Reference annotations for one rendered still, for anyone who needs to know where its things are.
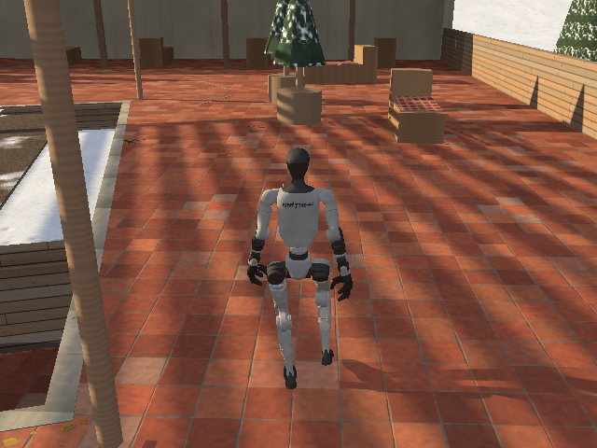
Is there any right robot upper arm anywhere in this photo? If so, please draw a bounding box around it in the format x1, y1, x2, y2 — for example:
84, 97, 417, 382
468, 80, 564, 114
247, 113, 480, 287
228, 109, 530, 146
317, 189, 340, 242

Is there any left robot thigh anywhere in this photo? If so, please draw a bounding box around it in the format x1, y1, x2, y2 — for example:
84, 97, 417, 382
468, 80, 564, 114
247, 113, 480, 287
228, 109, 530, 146
267, 261, 292, 332

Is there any left robot hand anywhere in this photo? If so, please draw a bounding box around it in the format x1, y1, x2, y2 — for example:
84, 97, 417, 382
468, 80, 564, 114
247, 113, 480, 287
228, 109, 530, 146
247, 264, 267, 286

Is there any robot thigh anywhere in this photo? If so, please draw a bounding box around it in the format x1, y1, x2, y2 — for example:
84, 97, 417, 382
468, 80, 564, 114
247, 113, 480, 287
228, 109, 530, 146
311, 259, 330, 307
267, 261, 292, 332

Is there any right robot thigh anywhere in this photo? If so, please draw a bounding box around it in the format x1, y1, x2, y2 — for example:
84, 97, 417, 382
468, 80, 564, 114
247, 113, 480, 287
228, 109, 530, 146
311, 259, 330, 307

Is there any right robot hand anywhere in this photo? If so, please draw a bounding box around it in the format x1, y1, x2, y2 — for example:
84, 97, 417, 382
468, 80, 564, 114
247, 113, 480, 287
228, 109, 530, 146
330, 274, 353, 301

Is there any left robot upper arm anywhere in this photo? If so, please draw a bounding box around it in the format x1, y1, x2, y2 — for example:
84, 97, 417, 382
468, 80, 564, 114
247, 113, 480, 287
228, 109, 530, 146
256, 189, 279, 240

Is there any robot left forearm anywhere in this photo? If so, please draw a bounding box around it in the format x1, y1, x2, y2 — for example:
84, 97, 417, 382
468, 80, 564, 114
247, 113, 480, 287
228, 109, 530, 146
248, 226, 265, 266

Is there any robot right forearm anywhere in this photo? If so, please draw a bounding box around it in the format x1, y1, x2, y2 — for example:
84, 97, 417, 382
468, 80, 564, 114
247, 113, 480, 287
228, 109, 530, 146
331, 227, 351, 276

